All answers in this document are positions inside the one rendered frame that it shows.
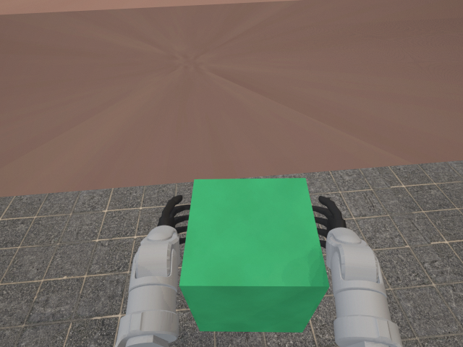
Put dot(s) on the carton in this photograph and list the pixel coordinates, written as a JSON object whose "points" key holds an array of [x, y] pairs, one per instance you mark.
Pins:
{"points": [[252, 257]]}

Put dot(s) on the robot right hand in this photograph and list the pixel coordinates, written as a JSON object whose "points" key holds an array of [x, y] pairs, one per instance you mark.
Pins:
{"points": [[333, 215]]}

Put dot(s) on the robot right forearm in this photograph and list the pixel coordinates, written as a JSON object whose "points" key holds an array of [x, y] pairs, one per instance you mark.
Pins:
{"points": [[362, 315]]}

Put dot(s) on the robot left forearm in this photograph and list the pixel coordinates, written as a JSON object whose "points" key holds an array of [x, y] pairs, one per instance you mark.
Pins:
{"points": [[151, 319]]}

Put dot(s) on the robot left hand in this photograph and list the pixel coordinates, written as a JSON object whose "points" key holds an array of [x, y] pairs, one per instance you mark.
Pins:
{"points": [[168, 215]]}

